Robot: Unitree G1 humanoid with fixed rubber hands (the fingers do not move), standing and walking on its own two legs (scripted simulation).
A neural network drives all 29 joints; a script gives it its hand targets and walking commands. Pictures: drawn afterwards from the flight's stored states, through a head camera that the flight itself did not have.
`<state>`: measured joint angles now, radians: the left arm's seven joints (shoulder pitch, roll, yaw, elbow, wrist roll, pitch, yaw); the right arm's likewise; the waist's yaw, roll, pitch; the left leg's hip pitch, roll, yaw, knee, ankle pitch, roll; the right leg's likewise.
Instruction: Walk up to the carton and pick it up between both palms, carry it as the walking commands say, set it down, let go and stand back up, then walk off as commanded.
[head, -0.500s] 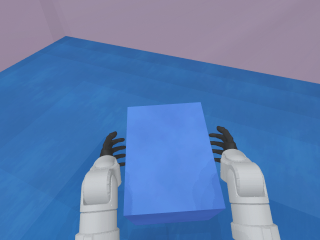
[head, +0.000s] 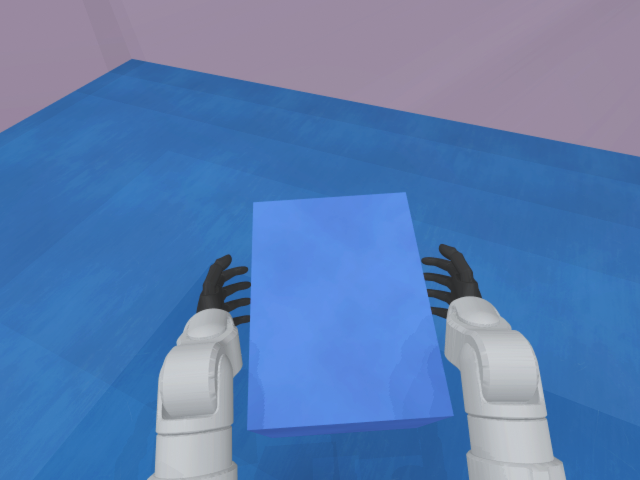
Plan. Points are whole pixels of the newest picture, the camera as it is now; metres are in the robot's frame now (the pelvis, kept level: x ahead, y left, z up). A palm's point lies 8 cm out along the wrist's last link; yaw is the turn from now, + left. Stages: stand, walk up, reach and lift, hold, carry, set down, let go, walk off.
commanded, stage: carry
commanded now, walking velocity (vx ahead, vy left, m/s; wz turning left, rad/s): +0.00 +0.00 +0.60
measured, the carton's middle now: (337, 318) +0.32 +0.00 +0.00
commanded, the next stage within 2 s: none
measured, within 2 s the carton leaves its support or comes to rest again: neither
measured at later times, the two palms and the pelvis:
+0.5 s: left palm (135, 390) +0.20 +0.21 +0.08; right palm (395, 323) +0.26 -0.07 +0.09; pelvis -0.03 +0.02 -0.01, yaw +13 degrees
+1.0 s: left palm out of the picture +0.10 +0.27 +0.10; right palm (319, 339) +0.24 +0.02 +0.09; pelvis -0.07 +0.01 +0.00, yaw +29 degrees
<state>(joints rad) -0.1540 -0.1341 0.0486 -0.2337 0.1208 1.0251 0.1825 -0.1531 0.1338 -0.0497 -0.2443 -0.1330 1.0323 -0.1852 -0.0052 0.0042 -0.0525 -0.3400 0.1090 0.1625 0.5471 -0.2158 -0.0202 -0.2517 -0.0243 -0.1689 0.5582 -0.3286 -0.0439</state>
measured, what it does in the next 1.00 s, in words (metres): steps on the spot, turning left: left foot, then right foot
